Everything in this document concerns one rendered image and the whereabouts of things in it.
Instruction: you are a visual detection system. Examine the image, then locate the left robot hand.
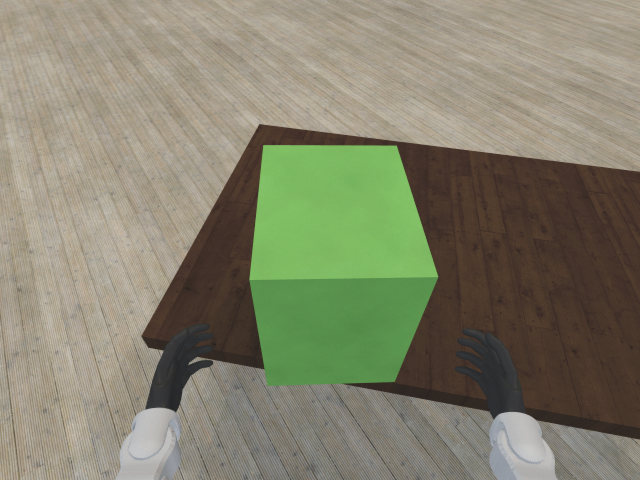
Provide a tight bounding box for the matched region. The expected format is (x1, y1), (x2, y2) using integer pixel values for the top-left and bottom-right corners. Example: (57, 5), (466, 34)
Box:
(145, 324), (214, 412)

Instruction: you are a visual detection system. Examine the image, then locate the table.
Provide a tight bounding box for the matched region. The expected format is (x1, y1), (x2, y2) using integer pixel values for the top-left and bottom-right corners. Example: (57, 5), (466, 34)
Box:
(141, 124), (640, 440)

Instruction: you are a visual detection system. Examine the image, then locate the carton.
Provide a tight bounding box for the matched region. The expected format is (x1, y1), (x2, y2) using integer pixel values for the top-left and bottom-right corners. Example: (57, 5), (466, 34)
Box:
(249, 145), (438, 386)

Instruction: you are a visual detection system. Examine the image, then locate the right robot forearm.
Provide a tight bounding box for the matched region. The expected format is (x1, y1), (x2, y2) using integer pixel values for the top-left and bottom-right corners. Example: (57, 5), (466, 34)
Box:
(489, 412), (558, 480)

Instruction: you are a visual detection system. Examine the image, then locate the right robot hand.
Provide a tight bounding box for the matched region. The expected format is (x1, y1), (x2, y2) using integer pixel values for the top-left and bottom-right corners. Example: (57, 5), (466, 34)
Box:
(455, 328), (527, 419)

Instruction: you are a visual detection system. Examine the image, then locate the left robot forearm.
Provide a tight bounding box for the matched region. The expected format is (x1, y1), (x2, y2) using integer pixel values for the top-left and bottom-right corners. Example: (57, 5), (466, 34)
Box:
(115, 408), (181, 480)

